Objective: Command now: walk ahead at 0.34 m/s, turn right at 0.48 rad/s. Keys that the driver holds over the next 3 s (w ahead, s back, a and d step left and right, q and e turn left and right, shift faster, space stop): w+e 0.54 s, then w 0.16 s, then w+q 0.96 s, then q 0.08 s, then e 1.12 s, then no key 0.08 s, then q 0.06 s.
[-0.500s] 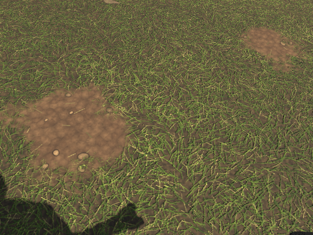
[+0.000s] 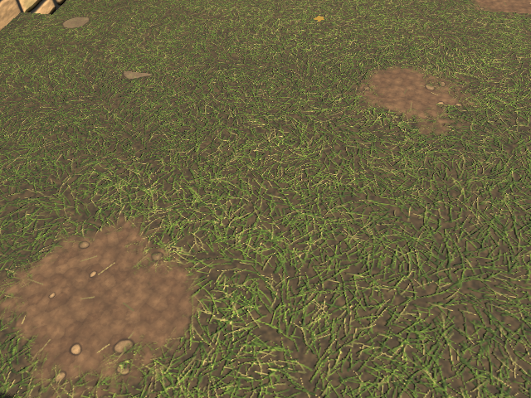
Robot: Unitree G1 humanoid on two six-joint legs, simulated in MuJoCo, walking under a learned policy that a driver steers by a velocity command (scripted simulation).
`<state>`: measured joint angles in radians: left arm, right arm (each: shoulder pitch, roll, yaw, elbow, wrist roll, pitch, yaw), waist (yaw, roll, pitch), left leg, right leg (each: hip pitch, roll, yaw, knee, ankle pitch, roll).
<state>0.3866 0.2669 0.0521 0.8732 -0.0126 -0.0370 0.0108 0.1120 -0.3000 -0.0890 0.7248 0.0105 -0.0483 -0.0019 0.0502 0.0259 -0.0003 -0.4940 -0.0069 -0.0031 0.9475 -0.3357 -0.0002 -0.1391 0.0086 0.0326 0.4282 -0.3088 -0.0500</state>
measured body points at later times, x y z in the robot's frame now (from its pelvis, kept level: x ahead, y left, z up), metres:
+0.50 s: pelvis +0.22 +0.04 +0.00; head +0.24 +0.03 +0.45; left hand +0.44 +0.27 -0.10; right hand +0.21 -0.25 -0.11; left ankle +0.22 +0.15 -0.74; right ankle +0.22 -0.12 -0.66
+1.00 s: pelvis +0.46 -0.12 +0.00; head +0.48 -0.14 +0.45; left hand +0.63 +0.12 -0.11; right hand +0.48 -0.42 -0.12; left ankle +0.57 +0.03 -0.66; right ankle +0.43 -0.20 -0.74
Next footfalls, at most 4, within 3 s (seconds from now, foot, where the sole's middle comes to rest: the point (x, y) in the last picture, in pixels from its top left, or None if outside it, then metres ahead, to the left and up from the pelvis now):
0.26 left None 0.26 0.15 -0.78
0.76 right None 0.46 -0.21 -0.78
1.30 left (335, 291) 0.82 -0.08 -0.78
1.74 right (393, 222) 1.07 -0.27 -0.78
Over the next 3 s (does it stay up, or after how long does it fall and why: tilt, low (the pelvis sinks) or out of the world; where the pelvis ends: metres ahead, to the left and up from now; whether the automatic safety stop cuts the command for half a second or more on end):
stays up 0.97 -0.18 -0.01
